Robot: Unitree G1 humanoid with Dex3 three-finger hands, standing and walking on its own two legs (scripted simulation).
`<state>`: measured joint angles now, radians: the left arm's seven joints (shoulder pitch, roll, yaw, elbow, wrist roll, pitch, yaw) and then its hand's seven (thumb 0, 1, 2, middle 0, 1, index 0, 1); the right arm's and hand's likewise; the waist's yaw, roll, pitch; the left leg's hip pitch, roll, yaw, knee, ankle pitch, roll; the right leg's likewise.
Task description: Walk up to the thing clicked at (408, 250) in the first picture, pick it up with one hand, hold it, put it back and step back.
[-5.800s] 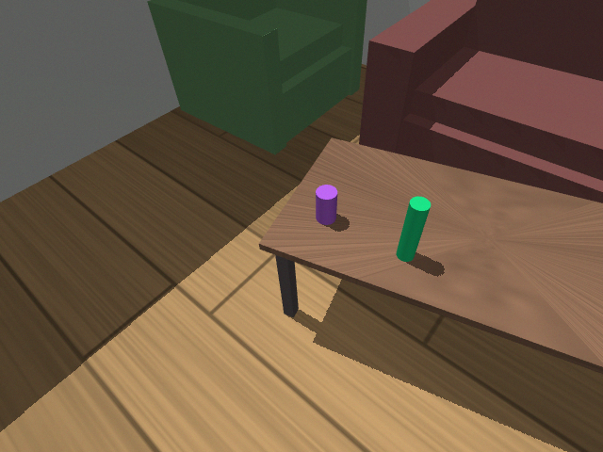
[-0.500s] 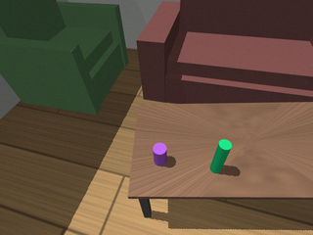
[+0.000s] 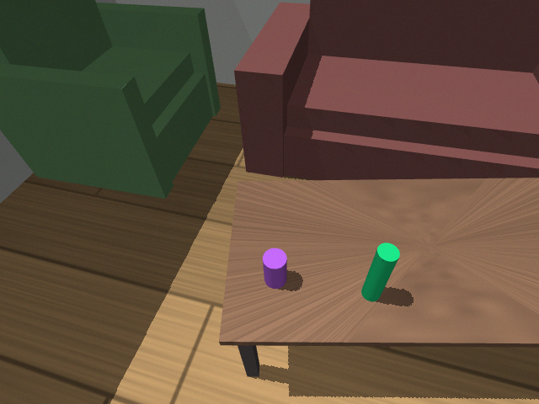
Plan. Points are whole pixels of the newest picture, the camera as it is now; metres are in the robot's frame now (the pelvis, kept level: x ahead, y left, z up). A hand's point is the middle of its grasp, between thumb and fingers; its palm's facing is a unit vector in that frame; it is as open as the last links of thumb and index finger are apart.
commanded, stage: stand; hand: right
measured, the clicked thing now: (378, 274) +0.46 -0.22 -0.24
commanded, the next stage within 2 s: go down in 0.36 s
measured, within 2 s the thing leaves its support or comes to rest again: neither
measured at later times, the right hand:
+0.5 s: hand out of the picture +0.08 -0.25 -0.16, palm faces -0.01 +0.94 -0.33, open 7.5 cm
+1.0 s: hand out of the picture +0.12 -0.26 -0.15, palm faces +0.05 +0.94 -0.33, open 16.4 cm
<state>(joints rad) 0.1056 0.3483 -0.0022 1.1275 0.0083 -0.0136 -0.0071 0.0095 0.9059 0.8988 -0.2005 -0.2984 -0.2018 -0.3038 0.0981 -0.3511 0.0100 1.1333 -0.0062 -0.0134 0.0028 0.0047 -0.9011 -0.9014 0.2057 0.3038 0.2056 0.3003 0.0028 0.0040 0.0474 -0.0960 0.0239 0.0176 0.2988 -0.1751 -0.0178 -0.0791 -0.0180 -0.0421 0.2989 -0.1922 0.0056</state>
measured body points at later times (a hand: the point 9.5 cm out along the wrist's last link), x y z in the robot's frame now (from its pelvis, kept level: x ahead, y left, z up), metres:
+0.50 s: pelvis +0.00 +0.00 +0.00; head +0.01 +0.00 +0.45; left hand +0.08 +0.30 -0.13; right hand +0.08 -0.30 -0.14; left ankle -0.01 +0.13 -0.75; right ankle -0.02 -0.12 -0.75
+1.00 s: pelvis -0.01 +0.01 -0.03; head +0.04 +0.01 +0.42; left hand +0.14 +0.29 -0.12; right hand +0.12 -0.31 -0.13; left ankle -0.01 +0.13 -0.75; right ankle -0.02 -0.12 -0.75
